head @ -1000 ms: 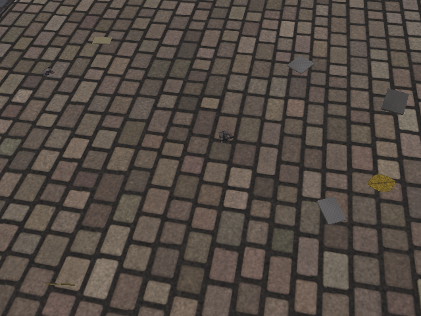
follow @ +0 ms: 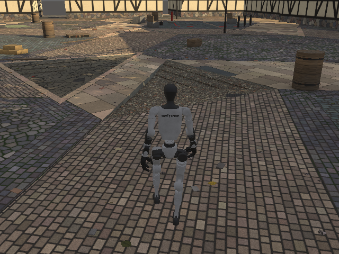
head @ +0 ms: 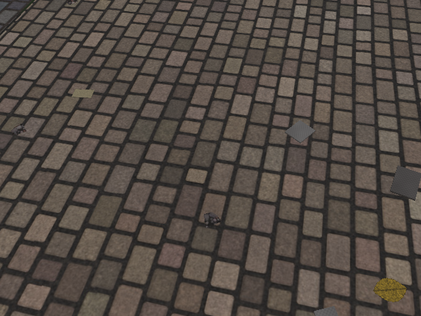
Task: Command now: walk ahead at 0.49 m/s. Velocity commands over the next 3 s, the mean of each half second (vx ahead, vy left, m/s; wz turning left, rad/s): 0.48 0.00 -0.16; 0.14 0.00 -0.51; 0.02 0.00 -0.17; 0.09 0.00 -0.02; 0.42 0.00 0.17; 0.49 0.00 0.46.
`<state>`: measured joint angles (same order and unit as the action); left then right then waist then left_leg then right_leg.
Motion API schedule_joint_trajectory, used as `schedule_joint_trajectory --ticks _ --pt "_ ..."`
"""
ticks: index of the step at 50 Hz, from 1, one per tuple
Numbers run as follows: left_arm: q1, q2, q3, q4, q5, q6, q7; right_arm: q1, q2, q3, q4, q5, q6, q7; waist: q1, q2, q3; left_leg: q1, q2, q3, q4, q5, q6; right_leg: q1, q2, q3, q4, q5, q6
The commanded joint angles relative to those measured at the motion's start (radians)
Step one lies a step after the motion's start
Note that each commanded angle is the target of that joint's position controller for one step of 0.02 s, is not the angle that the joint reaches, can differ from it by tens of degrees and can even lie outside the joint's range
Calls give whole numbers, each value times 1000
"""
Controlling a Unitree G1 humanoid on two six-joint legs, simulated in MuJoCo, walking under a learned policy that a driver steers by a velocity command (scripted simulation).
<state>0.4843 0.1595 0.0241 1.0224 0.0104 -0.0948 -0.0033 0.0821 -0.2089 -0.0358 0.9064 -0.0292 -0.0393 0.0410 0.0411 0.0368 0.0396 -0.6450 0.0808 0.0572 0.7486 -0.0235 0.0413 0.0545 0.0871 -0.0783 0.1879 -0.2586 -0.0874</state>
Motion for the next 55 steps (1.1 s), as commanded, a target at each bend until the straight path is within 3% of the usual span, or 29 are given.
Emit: schedule_joint_trajectory --ticks 1,3,5,7,8,9,10,11,12,14,15,18,20,23,26,28,31,32,33,34,35,36,38,39,41,43,46,50,55 --pt "56 141 22 -12 3 -12 11 -133 -33 5 -85 6 -12 -3 1 -105 82 34 -39 41 -116 37 17 -47 -277 108 -46 566 -86" --pt "57 147 23 3 8 -8 18 -142 -47 1 -93 7 -16 -7 -10 -102 84 58 -51 37 -157 -5 46 16 -302 107 -11 648 -90" --pt "30 162 26 8 14 -4 24 -69 -66 -9 -73 7 -24 -18 -52 -110 41 172 -95 51 -187 -88 82 57 -309 88 104 882 -76" --pt "7 175 28 11 14 5 23 191 -106 -34 13 1 -38 -36 -158 -90 -94 480 -138 59 -271 -93 128 6 -271 53 416 946 -51" --pt "3 153 19 -14 5 4 19 360 -174 -56 50 -24 -46 -48 -214 -31 -203 739 33 -128 -281 -182 180 -194 -231 29 692 651 -37" --pt "129 43 0 -29 -35 6 5 422 -262 -79 54 -37 -42 -48 -155 191 -338 1020 346 -648 -365 -267 342 -571 -37 -14 1113 -128 9" --pt "49 150 29 -22 -8 9 10 348 -211 -71 48 9 -28 -38 -153 42 -292 938 315 -741 -467 -326 325 -672 -41 122 1195 -225 -8" --pt "-40 149 33 -57 -7 6 9 226 -166 -57 28 20 -29 -36 -106 21 -130 782 287 -550 -497 -328 283 -707 -100 134 1160 -127 -17" --pt "-82 136 31 -61 -5 4 7 168 -106 -43 21 15 -39 -32 -84 -27 -60 651 249 -446 -540 -241 249 -669 -134 134 1103 -66 -17" --pt "-59 98 31 -46 19 31 -2 159 -45 -23 46 14 -55 -41 -23 -11 -4 491 176 -275 -587 -131 174 -564 -170 139 1012 -31 -3" --pt "-45 79 30 -37 24 46 -8 183 -39 -20 59 13 -66 -43 -14 -2 -2 462 165 -232 -598 -94 161 -534 -170 136 995 -24 3" --pt "-115 76 34 -65 24 72 -21 237 -81 -27 84 16 -87 -45 -3 4 29 455 151 -131 -642 -51 147 -607 -184 124 946 54 16" --pt "-201 85 36 -96 20 77 -26 268 -86 -26 90 13 -88 -47 -16 3 53 483 139 -75 -657 -22 131 -687 -193 118 887 132 26" --pt "-292 70 28 -133 13 70 -27 275 -75 -16 92 17 -86 -55 -16 4 73 492 106 57 -590 357 101 -670 -170 56 704 221 41" --pt "-373 46 13 -160 12 66 -27 316 -89 -13 102 21 -77 -69 -50 36 44 540 97 133 -516 513 79 -587 -130 -30 532 295 32" --pt "-383 56 13 -170 18 66 -26 339 -98 -16 110 18 -65 -79 -60 52 27 610 115 147 -451 569 77 -569 -108 -53 479 268 17" --pt "-282 96 29 -153 31 60 -19 312 -126 -29 101 17 -46 -98 -16 82 -25 661 145 155 -254 735 75 -465 -51 -70 434 127 -33" --pt "-213 115 39 -136 35 51 -17 301 -133 -34 94 18 -39 -100 11 70 -63 663 146 154 -121 708 70 -398 -30 -63 381 120 -55" --pt "-123 140 53 -112 41 37 -11 287 -143 -39 85 23 -31 -96 62 23 -111 621 120 167 80 554 41 -281 -28 -36 259 250 -81" --pt "-67 243 80 -116 42 27 -1 315 -124 -37 51 25 -29 -91 70 -111 -203 426 54 178 379 95 -2 -74 -230 188 296 696 -141" --pt "-111 327 106 -143 13 48 6 400 -53 -26 12 48 -19 -83 2 -287 -344 122 -149 80 709 -639 -45 168 -494 585 297 1084 -367" --pt "-117 309 106 -163 -21 72 6 343 -105 -32 8 13 -10 -76 29 -98 -361 81 -85 -68 715 -579 -46 88 -469 558 229 880 -374" --pt "-250 198 76 -182 -13 93 16 222 -90 -34 -21 12 -7 -72 -17 -17 -98 52 -29 -77 581 -445 -56 -186 -371 427 120 549 -283" --pt "-261 172 69 -180 -14 97 20 203 -99 -39 -35 -1 5 -75 -35 -33 -59 79 -12 -85 499 -409 -61 -256 -320 380 103 503 -237" --pt "-263 169 68 -184 -1 92 19 240 -79 -36 -28 -13 40 -78 -56 -55 -80 149 -30 -76 443 -364 -69 -313 -262 338 97 494 -199" --pt "-260 205 77 -192 5 83 13 242 -69 -34 -37 -5 55 -77 -62 -63 -116 151 -38 -81 396 -340 -77 -310 -240 333 102 486 -182" --pt "-245 230 86 -203 3 91 12 174 -91 -39 -70 -3 68 -79 -40 -101 -122 110 -37 -97 320 -310 -91 -295 -221 376 82 285 -148" --pt "-221 224 83 -206 8 104 16 118 -104 -41 -89 4 78 -82 -9 -135 -108 90 -38 -106 224 -303 -96 -264 -223 429 40 38 -127" --pt "-216 216 75 -199 20 109 17 107 -97 -32 -96 14 72 -84 4 -144 -86 173 -64 -97 93 -363 -66 -262 -234 459 40 -9 -135"
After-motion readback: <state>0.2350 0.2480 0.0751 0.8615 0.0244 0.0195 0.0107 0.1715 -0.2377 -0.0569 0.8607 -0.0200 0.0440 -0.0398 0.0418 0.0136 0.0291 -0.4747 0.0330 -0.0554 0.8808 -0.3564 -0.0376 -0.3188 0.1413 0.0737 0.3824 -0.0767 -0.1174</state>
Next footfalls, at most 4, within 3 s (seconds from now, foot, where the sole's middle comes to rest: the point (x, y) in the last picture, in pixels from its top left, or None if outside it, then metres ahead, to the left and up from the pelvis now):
0.16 left None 0.27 0.09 -0.78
0.66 right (262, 314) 0.49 -0.09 -0.78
1.26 left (203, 311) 0.49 0.10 -0.78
1.48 right None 0.42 -0.10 -0.78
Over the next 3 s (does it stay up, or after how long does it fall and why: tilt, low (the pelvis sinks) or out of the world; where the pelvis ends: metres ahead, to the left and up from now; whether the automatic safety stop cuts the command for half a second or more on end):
stays up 0.93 -0.19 -0.02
